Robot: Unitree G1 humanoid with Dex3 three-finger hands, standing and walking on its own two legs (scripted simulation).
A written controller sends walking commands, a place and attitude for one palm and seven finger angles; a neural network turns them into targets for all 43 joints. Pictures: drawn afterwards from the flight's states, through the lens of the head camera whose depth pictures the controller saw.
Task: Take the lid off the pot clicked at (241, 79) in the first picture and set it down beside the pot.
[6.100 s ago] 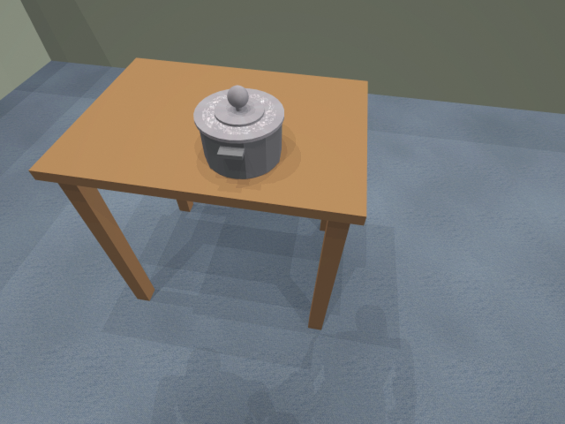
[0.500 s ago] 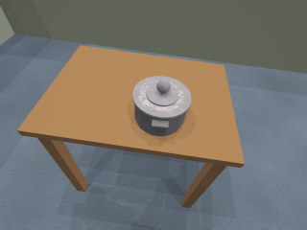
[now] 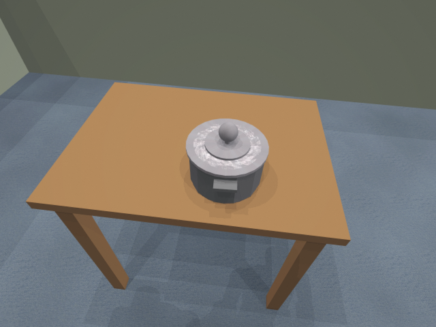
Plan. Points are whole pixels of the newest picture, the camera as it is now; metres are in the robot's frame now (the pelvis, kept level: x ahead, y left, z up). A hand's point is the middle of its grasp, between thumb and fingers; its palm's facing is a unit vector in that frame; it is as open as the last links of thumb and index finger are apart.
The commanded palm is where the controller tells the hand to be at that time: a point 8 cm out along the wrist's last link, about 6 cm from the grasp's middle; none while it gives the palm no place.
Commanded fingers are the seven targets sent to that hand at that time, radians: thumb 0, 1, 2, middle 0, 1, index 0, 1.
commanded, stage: look again from close up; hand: left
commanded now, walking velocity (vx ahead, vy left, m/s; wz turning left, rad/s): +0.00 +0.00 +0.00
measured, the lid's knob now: (228, 132) +0.51 +0.01 +0.09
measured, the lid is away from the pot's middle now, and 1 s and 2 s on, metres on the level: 0.00 0.00 0.00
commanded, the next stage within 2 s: shuffle to correct the standing spot in 0.54 s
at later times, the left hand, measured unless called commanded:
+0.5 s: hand out of the picture -0.01 +0.16 -0.18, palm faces +0.02 -0.99 -0.15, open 7.4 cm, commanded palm none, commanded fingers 0.00 0.90 0.90 -0.20 -0.30 -0.20 -0.30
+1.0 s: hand out of the picture -0.03 +0.16 -0.18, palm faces -0.04 -0.99 -0.15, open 7.4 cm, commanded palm none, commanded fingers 0.00 0.90 0.90 -0.20 -0.30 -0.20 -0.30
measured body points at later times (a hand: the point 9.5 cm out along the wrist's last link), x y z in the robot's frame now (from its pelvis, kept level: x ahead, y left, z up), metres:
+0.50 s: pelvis +0.00 -0.01 +0.00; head +0.02 +0.03 +0.45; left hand -0.01 +0.21 -0.17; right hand +0.04 -0.24 -0.14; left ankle +0.01 +0.04 -0.73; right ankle -0.08 -0.14 -0.73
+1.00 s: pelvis -0.01 -0.01 +0.01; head +0.01 +0.02 +0.45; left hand -0.03 +0.21 -0.17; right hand +0.00 -0.24 -0.14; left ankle +0.01 +0.04 -0.73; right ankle -0.08 -0.14 -0.71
